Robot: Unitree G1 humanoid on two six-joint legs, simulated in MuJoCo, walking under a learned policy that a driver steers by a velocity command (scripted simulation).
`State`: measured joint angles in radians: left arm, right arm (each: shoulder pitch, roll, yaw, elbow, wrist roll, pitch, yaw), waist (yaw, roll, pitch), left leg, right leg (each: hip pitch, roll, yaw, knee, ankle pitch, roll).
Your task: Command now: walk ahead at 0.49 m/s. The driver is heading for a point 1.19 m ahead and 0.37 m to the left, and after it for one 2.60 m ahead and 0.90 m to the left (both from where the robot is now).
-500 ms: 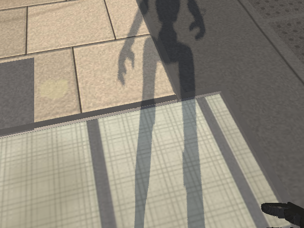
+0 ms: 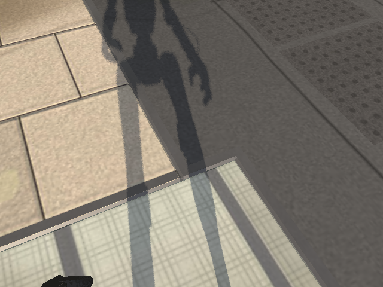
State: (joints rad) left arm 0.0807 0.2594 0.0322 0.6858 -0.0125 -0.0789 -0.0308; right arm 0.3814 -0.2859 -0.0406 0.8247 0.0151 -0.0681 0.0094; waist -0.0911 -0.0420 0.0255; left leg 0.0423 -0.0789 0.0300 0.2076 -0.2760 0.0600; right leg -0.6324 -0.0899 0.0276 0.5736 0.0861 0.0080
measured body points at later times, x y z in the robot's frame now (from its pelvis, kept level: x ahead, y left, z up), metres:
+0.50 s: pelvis +0.29 -0.03 +0.00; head +0.31 -0.03 +0.45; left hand +0.31 +0.25 -0.12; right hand +0.49 -0.27 -0.09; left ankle +0.48 +0.13 -0.69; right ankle +0.21 -0.13 -0.74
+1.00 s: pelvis +0.56 +0.04 +0.01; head +0.59 +0.07 +0.45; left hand +0.73 +0.33 -0.08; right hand +0.66 -0.23 -0.10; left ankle +0.50 +0.11 -0.74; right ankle +0.79 -0.09 -0.69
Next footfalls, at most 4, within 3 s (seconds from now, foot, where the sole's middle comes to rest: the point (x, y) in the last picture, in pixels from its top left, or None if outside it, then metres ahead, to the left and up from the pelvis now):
0.10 right None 0.25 -0.13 -0.78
0.62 left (151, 271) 0.54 0.11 -0.78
1.14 right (184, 191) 0.85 -0.03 -0.78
1.66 left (93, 174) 0.97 0.34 -0.78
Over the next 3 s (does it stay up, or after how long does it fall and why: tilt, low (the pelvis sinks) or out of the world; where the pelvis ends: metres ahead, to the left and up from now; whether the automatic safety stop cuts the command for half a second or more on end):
stays up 1.15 0.39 -0.01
